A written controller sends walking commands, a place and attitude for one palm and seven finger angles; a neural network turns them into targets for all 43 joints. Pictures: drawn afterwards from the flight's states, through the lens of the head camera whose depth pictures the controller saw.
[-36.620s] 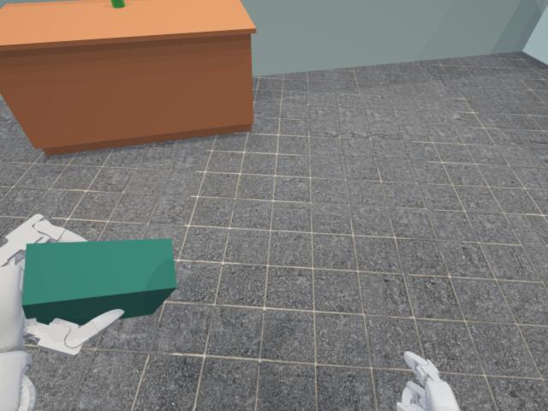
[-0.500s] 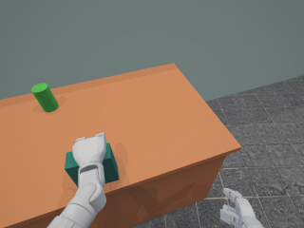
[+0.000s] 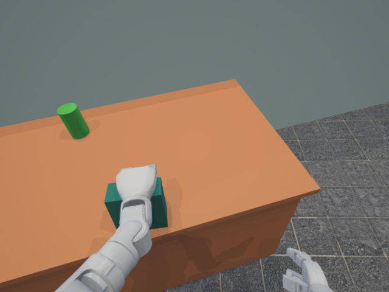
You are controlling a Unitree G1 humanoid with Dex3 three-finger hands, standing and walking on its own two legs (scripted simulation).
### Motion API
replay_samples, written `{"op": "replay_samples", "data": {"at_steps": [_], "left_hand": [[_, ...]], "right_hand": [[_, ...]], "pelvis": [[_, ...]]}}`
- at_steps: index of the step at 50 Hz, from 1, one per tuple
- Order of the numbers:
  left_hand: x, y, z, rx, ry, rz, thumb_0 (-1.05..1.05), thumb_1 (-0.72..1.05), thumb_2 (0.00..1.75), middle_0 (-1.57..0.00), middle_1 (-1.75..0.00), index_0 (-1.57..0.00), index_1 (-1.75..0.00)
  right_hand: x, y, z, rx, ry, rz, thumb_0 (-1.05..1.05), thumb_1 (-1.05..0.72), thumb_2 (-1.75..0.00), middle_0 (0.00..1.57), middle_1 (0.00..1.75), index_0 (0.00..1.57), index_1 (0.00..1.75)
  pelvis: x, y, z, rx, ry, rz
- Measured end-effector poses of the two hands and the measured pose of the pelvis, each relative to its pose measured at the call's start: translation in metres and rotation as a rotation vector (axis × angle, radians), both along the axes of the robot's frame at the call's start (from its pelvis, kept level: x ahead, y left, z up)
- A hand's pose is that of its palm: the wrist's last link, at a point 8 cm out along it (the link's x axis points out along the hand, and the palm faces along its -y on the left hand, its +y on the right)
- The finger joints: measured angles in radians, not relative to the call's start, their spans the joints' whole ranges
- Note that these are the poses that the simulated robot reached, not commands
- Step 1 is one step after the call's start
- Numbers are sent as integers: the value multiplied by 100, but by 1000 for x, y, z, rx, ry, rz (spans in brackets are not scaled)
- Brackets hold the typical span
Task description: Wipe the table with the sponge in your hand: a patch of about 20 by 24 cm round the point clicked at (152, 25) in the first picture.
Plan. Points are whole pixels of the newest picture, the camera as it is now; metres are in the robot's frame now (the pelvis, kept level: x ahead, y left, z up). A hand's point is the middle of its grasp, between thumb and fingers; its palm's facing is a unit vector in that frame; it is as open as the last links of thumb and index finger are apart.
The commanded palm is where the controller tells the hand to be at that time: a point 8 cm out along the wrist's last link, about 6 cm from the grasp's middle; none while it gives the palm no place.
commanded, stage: slide across to the third lane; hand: left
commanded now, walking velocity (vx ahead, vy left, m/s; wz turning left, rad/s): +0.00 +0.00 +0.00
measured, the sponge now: (140, 211) +0.31 +0.19 -0.06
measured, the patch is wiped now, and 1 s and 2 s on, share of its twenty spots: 0.60 0.65 0.90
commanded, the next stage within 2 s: wipe forward along the third lane in 0.34 s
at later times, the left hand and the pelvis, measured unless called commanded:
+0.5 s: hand (164, 191) +0.34 +0.13 +0.00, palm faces -0.06 -0.01 -1.00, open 10.0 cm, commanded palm +0.31 +0.11 +0.04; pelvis -0.01 -0.01 +0.00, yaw -1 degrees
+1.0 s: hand (164, 184) +0.36 +0.14 -0.01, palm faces -0.11 -0.01 -0.99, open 10.1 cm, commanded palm +0.36 +0.14 +0.02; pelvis -0.03 -0.02 -0.01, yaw -2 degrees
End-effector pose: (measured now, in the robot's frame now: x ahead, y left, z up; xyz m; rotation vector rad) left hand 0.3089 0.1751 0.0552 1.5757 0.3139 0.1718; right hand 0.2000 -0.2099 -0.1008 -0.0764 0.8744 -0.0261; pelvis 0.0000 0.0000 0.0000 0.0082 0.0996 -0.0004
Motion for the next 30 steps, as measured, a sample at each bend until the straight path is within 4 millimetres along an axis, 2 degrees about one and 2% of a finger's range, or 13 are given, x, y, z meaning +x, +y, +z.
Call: {"op": "replay_samples", "data": {"at_steps": [12,20,30], "left_hand": [[12,-24,2,-11,-11,-30,-1,-50,106,-71,-138,-73,-139],[15,-46,2,-20,-34,-55,-1,-50,106,-71,-138,-73,-140],[22,-48,-1,-24,-10,-7,0,-51,106,-72,-137,-74,-139]], "right_hand": [[2,7,-3,25,20,40,1,-91,-90,20,30,20,30],[-10,-5,-2,19,47,11,1,-91,-90,20,30,20,30],[-26,-27,0,-30,64,-55,1,-91,-90,20,30,20,30]], "pelvis": [[-4,-6,-1,1,6,15],[-5,-9,0,4,8,-4],[-11,-14,3,7,15,-21]]}}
